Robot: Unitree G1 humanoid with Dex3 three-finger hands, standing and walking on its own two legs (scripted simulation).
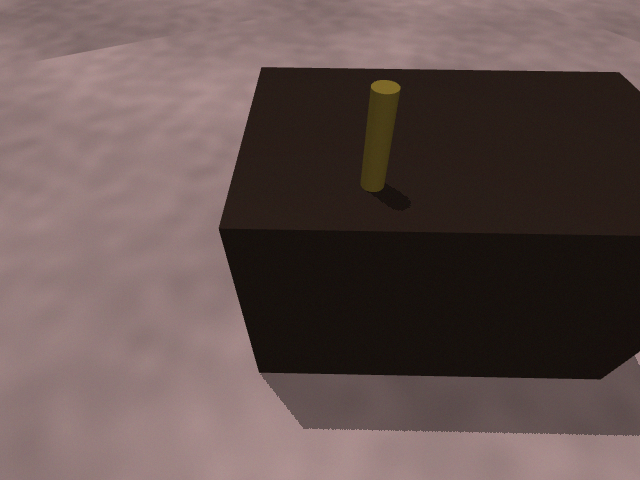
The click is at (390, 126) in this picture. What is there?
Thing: slim round
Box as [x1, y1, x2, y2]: [360, 80, 400, 191]
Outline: 389,80 375,81 371,84 360,183 364,189 369,191 377,191 383,187 400,88 397,83
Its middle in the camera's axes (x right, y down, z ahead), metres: +0.11 -0.20 +0.77
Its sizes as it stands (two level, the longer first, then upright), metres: 0.053 0.053 0.224
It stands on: a support 0.70 m high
